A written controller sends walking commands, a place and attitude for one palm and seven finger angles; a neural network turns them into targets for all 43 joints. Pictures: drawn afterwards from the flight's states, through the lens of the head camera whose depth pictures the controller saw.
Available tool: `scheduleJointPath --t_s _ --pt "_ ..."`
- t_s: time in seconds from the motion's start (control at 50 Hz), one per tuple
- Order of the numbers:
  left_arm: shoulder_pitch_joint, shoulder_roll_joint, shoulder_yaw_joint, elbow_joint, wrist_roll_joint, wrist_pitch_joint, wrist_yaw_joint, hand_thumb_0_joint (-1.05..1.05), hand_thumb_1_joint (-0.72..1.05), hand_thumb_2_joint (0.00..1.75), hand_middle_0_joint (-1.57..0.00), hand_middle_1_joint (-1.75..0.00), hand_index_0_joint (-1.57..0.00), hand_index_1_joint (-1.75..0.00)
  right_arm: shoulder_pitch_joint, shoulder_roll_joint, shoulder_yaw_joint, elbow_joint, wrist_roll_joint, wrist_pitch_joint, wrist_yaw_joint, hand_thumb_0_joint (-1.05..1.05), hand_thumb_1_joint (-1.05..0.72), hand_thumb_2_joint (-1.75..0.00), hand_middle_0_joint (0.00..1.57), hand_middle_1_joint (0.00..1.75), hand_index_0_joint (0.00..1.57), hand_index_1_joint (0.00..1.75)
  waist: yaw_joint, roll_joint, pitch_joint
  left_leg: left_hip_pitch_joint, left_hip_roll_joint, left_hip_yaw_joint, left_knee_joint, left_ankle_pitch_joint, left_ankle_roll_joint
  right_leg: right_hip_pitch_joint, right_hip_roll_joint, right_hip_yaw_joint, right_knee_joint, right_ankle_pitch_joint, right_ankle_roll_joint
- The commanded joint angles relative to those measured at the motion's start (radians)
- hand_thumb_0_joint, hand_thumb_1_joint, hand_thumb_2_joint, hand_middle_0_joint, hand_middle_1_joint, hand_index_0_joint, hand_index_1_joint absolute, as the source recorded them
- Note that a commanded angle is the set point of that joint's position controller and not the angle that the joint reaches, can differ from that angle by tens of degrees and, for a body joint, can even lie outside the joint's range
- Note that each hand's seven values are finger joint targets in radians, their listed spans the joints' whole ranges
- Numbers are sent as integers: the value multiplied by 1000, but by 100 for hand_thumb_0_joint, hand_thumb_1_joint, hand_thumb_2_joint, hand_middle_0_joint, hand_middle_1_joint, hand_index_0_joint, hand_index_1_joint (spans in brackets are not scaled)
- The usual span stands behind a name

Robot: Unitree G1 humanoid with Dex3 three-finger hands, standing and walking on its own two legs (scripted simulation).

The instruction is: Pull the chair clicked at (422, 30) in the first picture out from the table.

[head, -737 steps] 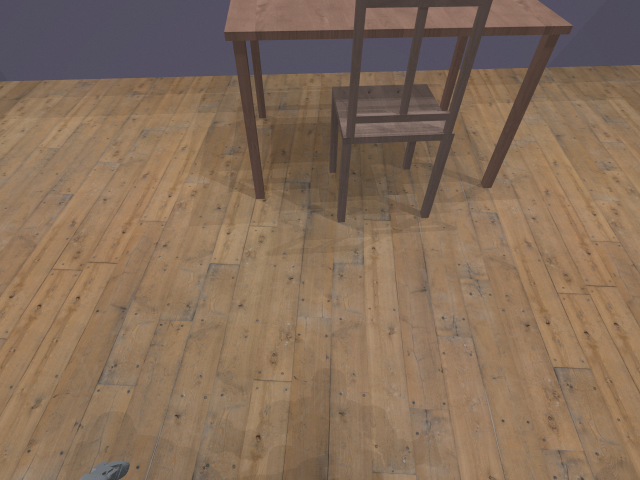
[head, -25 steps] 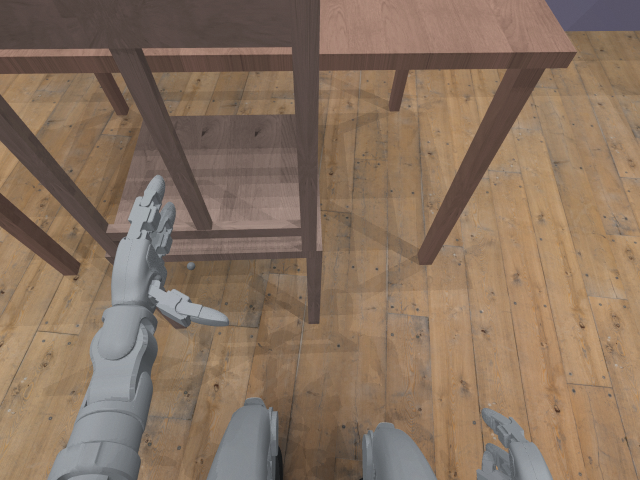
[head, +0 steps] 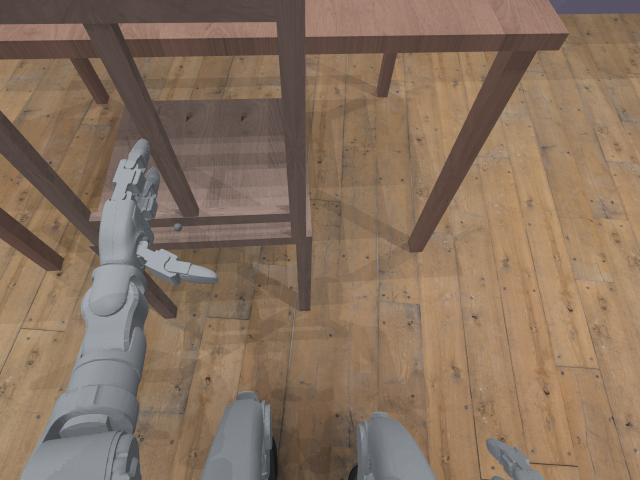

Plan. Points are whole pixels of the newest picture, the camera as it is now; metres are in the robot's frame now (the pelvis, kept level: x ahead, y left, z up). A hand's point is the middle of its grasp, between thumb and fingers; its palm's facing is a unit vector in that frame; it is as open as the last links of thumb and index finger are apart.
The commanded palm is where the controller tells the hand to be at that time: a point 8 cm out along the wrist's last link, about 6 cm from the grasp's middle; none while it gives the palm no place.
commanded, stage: push the fingers through the gap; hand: left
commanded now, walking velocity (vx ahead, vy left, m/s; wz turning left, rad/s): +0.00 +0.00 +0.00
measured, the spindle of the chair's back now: (157, 143) +0.53 +0.22 +0.05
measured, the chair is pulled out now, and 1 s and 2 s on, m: -0.01 -0.09 -0.09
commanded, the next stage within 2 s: hook a spindle and tug to test in 1.04 s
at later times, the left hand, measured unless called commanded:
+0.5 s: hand (180, 195) +0.46 +0.19 +0.03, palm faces +0.06 -1.00 -0.04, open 16.9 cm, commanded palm +0.45 +0.23 +0.03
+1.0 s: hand (186, 179) +0.49 +0.18 +0.03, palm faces +0.07 -1.00 -0.04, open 16.9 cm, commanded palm +0.46 +0.22 +0.03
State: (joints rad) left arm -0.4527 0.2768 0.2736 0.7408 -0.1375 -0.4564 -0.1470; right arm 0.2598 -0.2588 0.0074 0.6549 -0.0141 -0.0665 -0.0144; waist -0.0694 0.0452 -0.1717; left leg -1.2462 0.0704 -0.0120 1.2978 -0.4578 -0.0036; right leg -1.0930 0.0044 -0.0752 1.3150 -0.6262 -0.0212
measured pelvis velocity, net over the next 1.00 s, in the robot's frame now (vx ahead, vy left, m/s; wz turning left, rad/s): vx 0.00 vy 0.01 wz -0.03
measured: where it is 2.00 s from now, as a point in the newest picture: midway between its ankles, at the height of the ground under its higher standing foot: outside the picture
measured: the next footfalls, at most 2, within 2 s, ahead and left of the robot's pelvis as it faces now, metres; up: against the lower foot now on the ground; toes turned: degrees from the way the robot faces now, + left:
none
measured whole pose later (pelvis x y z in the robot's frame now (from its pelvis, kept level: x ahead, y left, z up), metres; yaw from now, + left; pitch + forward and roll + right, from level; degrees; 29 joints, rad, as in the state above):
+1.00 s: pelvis +0.00 +0.01 +0.00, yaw -2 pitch +27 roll -4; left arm -0.72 0.37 0.38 0.98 -0.06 -0.45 -0.10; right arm 0.31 -0.25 0.02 0.65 -0.04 0.04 0.03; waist -0.14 0.05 -0.17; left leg -1.33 0.08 0.00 1.32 -0.47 0.02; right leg -1.17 0.02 -0.06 1.31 -0.61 0.00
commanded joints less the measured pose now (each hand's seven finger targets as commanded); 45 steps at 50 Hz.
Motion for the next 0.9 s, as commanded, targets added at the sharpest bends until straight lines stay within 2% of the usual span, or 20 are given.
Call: scheduleJointPath --t_s 0.0,0.02,0.04,0.1,0.14,0.18,0.22,0.28,0.32,0.36,0.4,0.46,0.5,0.54,0.6,0.64,0.66,0.68,0.74,0.88 --pt "-412 236 70 -156 -7 -55 -3 0 -50 30 -6 -8 -6 -8 67 -153 -51 -87 -3 -30 -15 0 -90 -90 20 30 20 30 -42 24 -407 411 -42 -23 -109 155 30 74 25 62 -238 263 -2" --pt "-418 256 84 -145 -4 -56 -4 0 -50 30 -6 -8 -6 -8 68 -156 -51 -86 -4 -29 -16 0 -90 -90 20 30 20 30 -39 22 -415 408 -40 -25 -109 154 29 78 26 64 -235 260 -2" --pt "-432 233 60 -139 -2 -56 -10 0 -50 30 -6 -8 -6 -8 69 -155 -51 -86 -3 -29 -14 0 -90 -90 20 30 20 30 -44 55 -417 427 -40 -30 -109 158 29 46 27 57 -227 251 -5" --pt "-487 244 63 -85 0 -53 -12 0 -50 30 -6 -8 -6 -8 75 -159 -47 -78 -4 -23 -13 0 -90 -90 20 30 20 30 -59 26 -387 404 -37 -35 -110 118 30 27 30 55 -238 207 -3" --pt "-528 233 51 -78 7 -60 -10 0 -50 30 -6 -8 -6 -8 84 -158 -49 -75 -7 -23 -11 0 -90 -90 20 30 20 30 -61 73 -405 439 -35 -43 -111 131 28 -5 30 48 -228 202 -7" --pt "-534 244 60 -70 13 -65 -4 0 -50 30 -6 -8 -6 -8 92 -163 -52 -74 -10 -19 -7 0 -90 -90 20 30 20 30 -57 72 -430 465 -33 -52 -115 144 25 -12 30 42 -224 204 -8" --pt "-554 215 38 -61 17 -66 2 0 -50 30 -6 -8 -6 -8 99 -161 -54 -72 -12 -15 -2 0 -90 -90 20 30 20 30 -64 71 -443 480 -33 -55 -117 151 26 -20 31 37 -224 207 -7" --pt "-598 271 77 -15 32 -73 15 0 -50 30 -6 -8 -6 -8 104 -168 -51 -64 -17 -5 -2 0 -90 -90 20 30 20 30 -72 49 -426 444 -32 -54 -109 122 30 -30 33 42 -223 184 -5" --pt "-643 263 67 -7 41 -82 18 0 -50 30 -6 -8 -6 -8 107 -162 -48 -63 -20 0 1 0 -90 -90 20 30 20 30 -77 63 -429 436 -34 -53 -107 113 30 -30 34 43 -220 176 -5" --pt "-652 304 100 0 47 -91 21 0 -50 30 -6 -8 -6 -8 114 -167 -48 -63 -23 5 1 0 -90 -90 20 30 20 30 -69 81 -453 449 -33 -54 -102 140 29 -30 33 41 -210 193 -7" --pt "-660 314 109 34 49 -90 19 0 -50 30 -6 -8 -6 -8 116 -167 -46 -61 -24 13 1 0 -90 -90 20 30 20 30 -77 56 -435 425 -32 -49 -99 125 31 -27 35 45 -216 187 -5" --pt "-717 311 100 59 51 -91 13 0 -50 30 -6 -8 -6 -8 121 -167 -42 -58 -25 19 1 0 -90 -90 20 30 20 30 -91 79 -439 424 -30 -54 -93 120 33 -49 36 44 -210 179 -4" --pt "-731 343 122 65 54 -89 12 0 -50 30 -6 -8 -6 -8 131 -171 -42 -55 -28 25 2 0 -90 -90 20 30 20 30 -87 85 -459 423 -28 -54 -86 140 33 -42 37 44 -203 194 -6" --pt "-735 336 118 81 59 -85 9 0 -50 30 -6 -8 -6 -8 140 -170 -44 -56 -30 30 5 0 -90 -90 20 30 20 30 -90 95 -476 443 -27 -62 -86 164 31 -53 38 36 -193 206 -7" --pt "-761 347 125 121 63 -73 10 0 -50 30 -6 -8 -6 -8 148 -173 -42 -50 -30 42 6 0 -90 -90 20 30 20 30 -103 72 -448 414 -25 -60 -81 148 34 -64 40 37 -200 196 -4" --pt "-781 344 119 126 66 -71 7 0 -50 30 -6 -8 -6 -8 155 -173 -42 -48 -32 45 8 0 -90 -90 20 30 20 30 -109 87 -459 418 -25 -62 -75 150 36 -76 42 37 -193 195 -5" --pt "-748 374 151 127 65 -72 8 0 -50 30 -6 -8 -6 -8 161 -177 -42 -52 -33 50 9 0 -90 -90 20 30 20 30 -92 80 -474 422 -24 -62 -78 168 34 -56 42 36 -192 208 -6" --pt "-724 365 141 115 69 -71 5 0 -50 30 -6 -8 -6 -8 160 -177 -44 -59 -33 55 12 0 -90 -90 20 30 20 30 -86 102 -498 446 -24 -63 -84 190 31 -54 41 32 -188 221 -7" --pt "-710 306 97 92 66 -63 4 0 -50 30 -6 -8 -6 -8 161 -172 -48 -64 -32 66 20 0 -90 -90 20 30 20 30 -92 123 -502 497 -21 -74 -96 209 27 -79 43 23 -189 229 -10" --pt "-660 338 139 23 63 -68 44 0 -50 30 -6 -8 -6 -8 167 -170 -52 -64 -32 80 25 0 -90 -90 20 30 20 30 -77 94 -502 495 -21 -64 -106 245 25 -21 43 27 -203 275 -5"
